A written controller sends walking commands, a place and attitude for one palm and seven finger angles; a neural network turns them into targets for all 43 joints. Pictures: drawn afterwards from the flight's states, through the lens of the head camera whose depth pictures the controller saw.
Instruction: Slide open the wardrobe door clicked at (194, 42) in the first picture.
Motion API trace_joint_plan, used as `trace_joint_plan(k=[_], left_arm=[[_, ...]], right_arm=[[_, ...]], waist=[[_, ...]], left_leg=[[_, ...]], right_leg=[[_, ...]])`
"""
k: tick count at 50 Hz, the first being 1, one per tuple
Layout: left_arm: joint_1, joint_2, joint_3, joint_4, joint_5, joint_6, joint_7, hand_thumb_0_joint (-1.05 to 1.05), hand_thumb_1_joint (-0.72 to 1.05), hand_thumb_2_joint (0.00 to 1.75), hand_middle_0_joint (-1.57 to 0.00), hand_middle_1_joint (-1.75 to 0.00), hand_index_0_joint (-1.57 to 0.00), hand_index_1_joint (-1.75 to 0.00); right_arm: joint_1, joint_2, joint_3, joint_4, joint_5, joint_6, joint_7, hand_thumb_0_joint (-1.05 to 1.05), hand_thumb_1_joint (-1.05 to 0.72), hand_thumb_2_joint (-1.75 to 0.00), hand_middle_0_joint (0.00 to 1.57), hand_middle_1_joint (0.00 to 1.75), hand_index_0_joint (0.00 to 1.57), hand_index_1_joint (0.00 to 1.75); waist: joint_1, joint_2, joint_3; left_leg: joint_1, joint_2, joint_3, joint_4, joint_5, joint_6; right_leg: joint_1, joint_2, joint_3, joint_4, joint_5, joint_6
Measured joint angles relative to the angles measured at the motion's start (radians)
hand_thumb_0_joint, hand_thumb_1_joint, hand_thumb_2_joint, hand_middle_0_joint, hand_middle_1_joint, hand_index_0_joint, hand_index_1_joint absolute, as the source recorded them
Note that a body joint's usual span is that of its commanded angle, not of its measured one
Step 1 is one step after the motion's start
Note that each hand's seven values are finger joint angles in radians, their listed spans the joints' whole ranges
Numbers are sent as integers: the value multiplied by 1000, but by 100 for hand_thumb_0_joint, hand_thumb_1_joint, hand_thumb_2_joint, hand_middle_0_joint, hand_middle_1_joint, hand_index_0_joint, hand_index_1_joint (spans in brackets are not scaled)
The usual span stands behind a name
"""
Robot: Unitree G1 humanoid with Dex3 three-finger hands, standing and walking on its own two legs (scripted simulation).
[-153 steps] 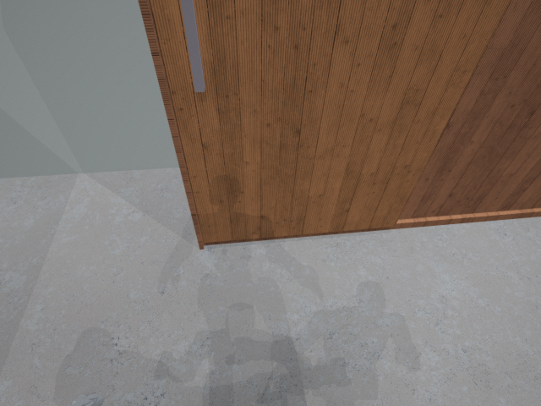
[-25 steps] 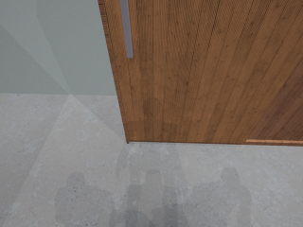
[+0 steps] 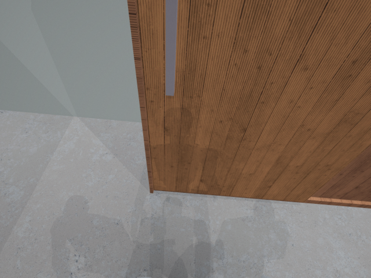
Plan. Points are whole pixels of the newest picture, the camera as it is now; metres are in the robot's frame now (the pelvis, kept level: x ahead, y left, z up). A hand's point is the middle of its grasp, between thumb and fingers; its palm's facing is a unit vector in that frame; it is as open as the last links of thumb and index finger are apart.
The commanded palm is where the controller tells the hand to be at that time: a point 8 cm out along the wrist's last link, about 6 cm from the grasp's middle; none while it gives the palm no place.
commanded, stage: take the last steps up to it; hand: left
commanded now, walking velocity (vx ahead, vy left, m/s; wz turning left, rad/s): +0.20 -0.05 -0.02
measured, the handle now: (172, 33) +0.61 +0.12 +0.21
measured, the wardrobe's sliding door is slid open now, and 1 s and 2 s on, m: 0.00 0.00 0.00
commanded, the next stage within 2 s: come to a stop and stand still in 0.12 s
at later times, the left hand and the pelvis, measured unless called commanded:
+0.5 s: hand (139, 241) +0.22 +0.14 -0.16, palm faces +0.02 -0.98 -0.20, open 7.3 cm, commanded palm none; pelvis +0.12 -0.03 +0.00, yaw +1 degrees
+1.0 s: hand out of the picture +0.06 +0.22 -0.17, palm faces +0.03 -0.99 -0.17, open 7.4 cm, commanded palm none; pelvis +0.08 +0.04 +0.02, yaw -1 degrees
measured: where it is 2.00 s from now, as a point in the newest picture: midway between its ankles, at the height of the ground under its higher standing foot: outside the picture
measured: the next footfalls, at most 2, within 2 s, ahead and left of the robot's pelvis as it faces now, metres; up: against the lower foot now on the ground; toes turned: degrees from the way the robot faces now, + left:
right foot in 0.30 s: +0.21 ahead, -0.14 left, +0.00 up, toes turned -7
left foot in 0.68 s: +0.15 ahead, +0.12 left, +0.00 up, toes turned +3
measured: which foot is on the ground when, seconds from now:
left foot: down 0.00-0.32, up 0.34-0.66, down 0.68-1.00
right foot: up 0.00-0.28, down 0.30-0.68, up 0.70-1.00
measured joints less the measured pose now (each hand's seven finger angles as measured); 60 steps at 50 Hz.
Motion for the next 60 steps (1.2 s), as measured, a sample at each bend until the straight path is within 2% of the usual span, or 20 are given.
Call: trace_joint_plan(k=[1, 5, 12, 14, 15, 17, 19, 23, 27, 30, 33, 35, 36, 38, 40, 43, 49, 53, 57, 60], left_arm=[[-17, 6, 4, -16, 2, 0, -1, 1, 91, 90, -20, -30, -19, -30], [-90, 23, 15, -73, 5, 4, -3, 1, 92, 90, -20, -30, -19, -30], [-218, 30, 10, -126, 2, 8, -8, 1, 92, 90, -20, -30, -19, -30], [-241, 30, 4, -134, 2, 1, -7, 0, 92, 90, -20, -30, -19, -30], [-247, 33, 0, -140, 1, -9, -4, 0, 92, 90, -20, -30, -19, -30], [-268, 17, -11, -130, -4, -24, 8, 0, 92, 90, -20, -30, -19, -30], [-286, 2, -25, -126, -8, -26, 15, 0, 91, 90, -20, -30, -19, -30], [-319, -18, -28, -136, -6, -3, 31, 0, 91, 90, -20, -30, -20, -30], [-324, -19, -10, -158, -5, 19, 40, -1, 92, 90, -21, -30, -20, -30], [-315, 3, 0, -168, 1, 36, 39, -1, 92, 90, -21, -30, -20, -30], [-291, 30, 9, -170, 1, 51, 36, 0, 92, 90, -21, -30, -20, -30], [-272, 49, 16, -166, -7, 65, 35, 0, 92, 90, -21, -30, -20, -30], [-262, 58, 18, -160, -8, 73, 35, 0, 92, 90, -21, -30, -20, -30], [-239, 71, 22, -141, -6, 81, 29, 0, 92, 90, -20, -30, -20, -30], [-209, 80, 24, -123, -5, 76, 19, 0, 92, 90, -20, -30, -20, -30], [-156, 83, 20, -95, -5, 69, 10, 1, 92, 90, -20, -30, -19, -30], [-97, 72, 12, -44, -5, 87, 5, 1, 91, 90, -20, -30, -19, -30], [-103, 55, 5, -32, -6, 93, 4, 1, 91, 90, -20, -30, -19, -30], [-129, 30, -7, -35, -11, 78, 9, 1, 91, 90, -20, -30, -19, -30], [-141, 20, -17, -45, -12, 48, 15, 1, 91, 90, -20, -30, -19, -30]], right_arm=[[16, -3, -16, -1, 9, -8, -12, -2, -93, -90, 20, 30, 20, 29], [75, -41, -22, 25, -2, -5, -16, -3, -96, -90, 20, 30, 20, 30], [178, -53, -15, 87, -16, 25, -7, -1, -93, -90, 20, 30, 20, 29], [206, -48, -11, 103, -16, 34, -8, 0, -92, -90, 20, 30, 20, 29], [223, -42, -7, 111, -13, 37, -9, 0, -92, -90, 20, 30, 20, 29], [230, -44, -2, 132, -4, 50, -11, 0, -92, -90, 20, 30, 20, 29], [221, -40, -1, 139, 4, 71, -17, 1, -91, -90, 20, 30, 20, 29], [177, -23, -5, 123, 10, 102, -23, 1, -91, -90, 20, 30, 20, 29], [115, -27, -17, 76, 5, 121, -15, 1, -91, -90, 20, 30, 20, 29], [74, -35, -25, 36, 1, 121, -12, 1, -92, -90, 20, 30, 20, 29], [63, -49, -26, 3, 0, 100, -7, 1, -92, -90, 20, 30, 20, 29], [69, -47, -23, -8, -5, 84, -7, 1, -92, -90, 20, 30, 20, 29], [74, -42, -17, -9, -9, 80, -9, 1, -92, -90, 20, 30, 20, 29], [85, -31, -4, -3, -15, 78, -15, 1, -92, -90, 20, 30, 20, 29], [96, -22, 8, 11, -15, 77, -20, 1, -92, -90, 20, 30, 20, 29], [104, -18, 11, 28, -11, 73, -30, 1, -92, -90, 20, 30, 20, 29], [112, -19, 8, 47, -8, 63, -38, 1, -92, -90, 20, 30, 20, 30], [120, -22, 3, 71, -9, 70, -35, 1, -92, -90, 20, 30, 20, 30], [139, -28, -4, 104, -11, 79, -28, 1, -91, -90, 20, 30, 20, 29], [162, -24, -7, 126, -4, 82, -22, 1, -91, -90, 20, 30, 20, 29]], waist=[[-5, -1, -7], [-24, 4, -34], [-66, 26, -29], [-78, 35, -22], [-81, 30, -23], [-89, 63, -15], [-100, 83, -5], [-86, 68, 23], [-67, 57, 40], [-60, 43, 41], [-57, 27, 27], [-54, 4, 16], [-52, -5, 10], [-50, -14, -7], [-43, -17, -25], [-35, -15, -47], [-49, -3, -49], [-64, 11, -39], [-76, 28, -38], [-74, 17, -44]], left_leg=[[23, -7, 5, -33, 7, 2], [101, -26, 14, -136, 20, 5], [190, -22, 11, -152, -40, -24], [198, -10, 7, -106, -85, -40], [194, -9, 6, -68, -115, -50], [171, 18, -24, 17, -181, -68], [124, 21, -67, 116, -267, -81], [7, -2, -122, 312, -319, -94], [-80, -9, -143, 387, -274, -105], [-88, -3, -141, 336, -231, -106], [-23, 4, -128, 154, -125, -100], [-7, -8, -118, 108, -90, -40], [-5, -12, -113, 105, -87, -25], [17, -17, -110, 53, -63, -13], [46, -20, -108, -23, -20, -11], [82, -24, -100, -121, 32, -3], [103, -21, -84, -201, 81, 3], [92, -13, -83, -205, 93, -3], [73, -9, -87, -190, 99, -16], [47, -22, -80, -144, 84, -35]], right_leg=[[-38, -8, 2, -8, 26, 3], [-117, -36, -5, -148, 103, 21], [-56, -31, -23, -461, 147, 27], [4, -14, -36, -563, 185, 23], [42, -12, -36, -620, 254, 14], [57, 11, -53, -604, 204, -9], [66, 21, -72, -594, 167, -17], [84, 11, -80, -617, 174, -19], [79, 0, -78, -635, 196, -6], [63, -8, -73, -631, 210, 8], [37, -16, -67, -596, 206, 31], [9, -21, -46, -535, 133, 39], [-3, -7, -15, -492, 57, 39], [-24, 27, 43, -382, 8, 38], [-30, 49, 69, -297, 24, 42], [-7, 58, 78, -256, 54, 54], [68, 46, 67, -317, 14, 66], [103, 38, 54, -386, -24, 60], [155, 35, 38, -526, -15, 43], [231, 22, 34, -729, 96, 29]])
